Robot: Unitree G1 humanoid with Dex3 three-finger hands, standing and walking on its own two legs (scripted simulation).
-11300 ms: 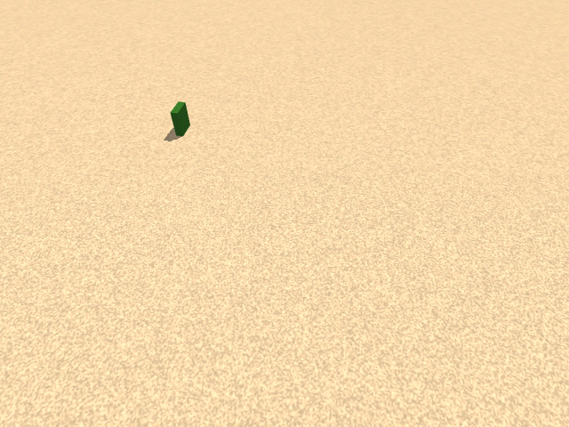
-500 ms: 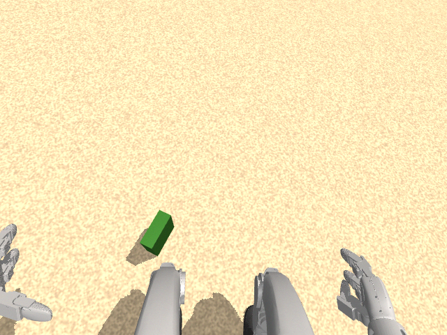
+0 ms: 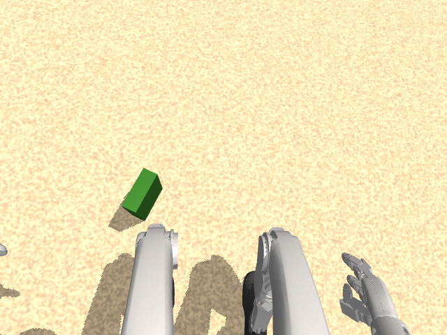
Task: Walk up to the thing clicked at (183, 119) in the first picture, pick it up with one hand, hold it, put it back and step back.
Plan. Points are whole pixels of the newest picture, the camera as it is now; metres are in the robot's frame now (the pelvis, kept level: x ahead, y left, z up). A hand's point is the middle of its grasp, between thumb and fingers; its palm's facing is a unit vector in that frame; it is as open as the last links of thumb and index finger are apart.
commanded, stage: go down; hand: left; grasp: from the side
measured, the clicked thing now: (144, 196) +0.42 +0.21 -0.41
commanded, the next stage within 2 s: approach in 1.36 s
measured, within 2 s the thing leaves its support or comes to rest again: neither
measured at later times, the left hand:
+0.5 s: hand out of the picture +0.33 +0.41 -0.07, palm faces +0.23 -0.96 -0.18, open 17.1 cm
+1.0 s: hand out of the picture +0.34 +0.42 -0.09, palm faces +0.23 -0.96 -0.16, open 17.4 cm
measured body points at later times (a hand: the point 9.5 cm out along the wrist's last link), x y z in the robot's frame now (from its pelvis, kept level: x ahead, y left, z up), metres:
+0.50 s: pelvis -0.01 +0.00 -0.06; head +0.18 +0.06 +0.35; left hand +0.31 +0.46 -0.06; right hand +0.17 -0.27 -0.16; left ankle +0.08 +0.14 -0.45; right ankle +0.08 -0.13 -0.45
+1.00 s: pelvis -0.02 +0.00 -0.09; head +0.18 +0.06 +0.31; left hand +0.32 +0.47 -0.08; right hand +0.14 -0.27 -0.19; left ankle +0.08 +0.14 -0.45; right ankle +0.08 -0.13 -0.45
